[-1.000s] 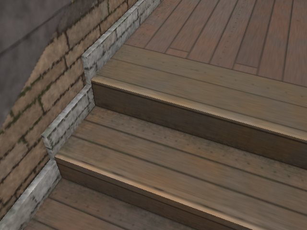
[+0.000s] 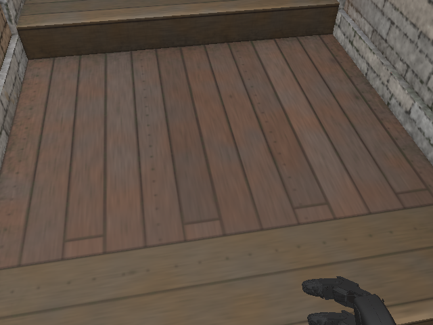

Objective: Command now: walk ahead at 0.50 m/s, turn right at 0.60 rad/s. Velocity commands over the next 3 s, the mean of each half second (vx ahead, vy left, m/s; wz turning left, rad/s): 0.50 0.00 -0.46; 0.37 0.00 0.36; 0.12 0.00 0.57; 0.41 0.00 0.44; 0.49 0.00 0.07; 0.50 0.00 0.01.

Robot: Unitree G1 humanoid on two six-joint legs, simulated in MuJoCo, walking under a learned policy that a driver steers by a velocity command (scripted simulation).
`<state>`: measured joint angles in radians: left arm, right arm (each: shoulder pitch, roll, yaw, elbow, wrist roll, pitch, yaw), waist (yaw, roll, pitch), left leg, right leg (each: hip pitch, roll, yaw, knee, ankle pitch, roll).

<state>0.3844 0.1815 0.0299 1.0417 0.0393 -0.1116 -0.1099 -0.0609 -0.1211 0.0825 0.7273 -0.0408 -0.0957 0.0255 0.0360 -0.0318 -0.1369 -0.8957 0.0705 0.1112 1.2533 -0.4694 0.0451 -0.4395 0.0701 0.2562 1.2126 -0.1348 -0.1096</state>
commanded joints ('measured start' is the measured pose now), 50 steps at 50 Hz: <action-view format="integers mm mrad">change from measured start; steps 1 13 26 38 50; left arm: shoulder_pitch -36 -286 -923 -56 -280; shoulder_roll -9 55 -94 91 183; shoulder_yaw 11 -1 -85 20 69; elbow -38 -134 -452 -58 -127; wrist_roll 0 -22 21 33 16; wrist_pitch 12 54 159 24 -64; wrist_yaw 21 -19 6 90 146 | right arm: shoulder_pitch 383 513 804 499 92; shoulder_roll -231 -64 40 9 -120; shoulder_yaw -100 -42 -6 -114 -121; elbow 182 299 494 339 108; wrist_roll -1 -84 -81 19 19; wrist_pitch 13 -40 -11 -72 -11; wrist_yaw -13 11 103 78 95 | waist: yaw -100 -66 -92 44 -59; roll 147 67 120 -55 -24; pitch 45 101 196 -49 99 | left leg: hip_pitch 509 820 786 116 275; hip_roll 311 228 196 4 25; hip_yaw -750 -33 66 -306 -91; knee -792 -1021 -1317 645 -375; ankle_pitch -247 380 618 288 397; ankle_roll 218 187 216 42 -30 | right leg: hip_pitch -614 -930 -765 154 258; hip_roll -48 -97 -232 -433 -313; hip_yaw -32 -91 -419 142 -539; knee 656 654 174 -652 -948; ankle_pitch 212 124 73 242 672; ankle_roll -84 -121 -162 -198 -41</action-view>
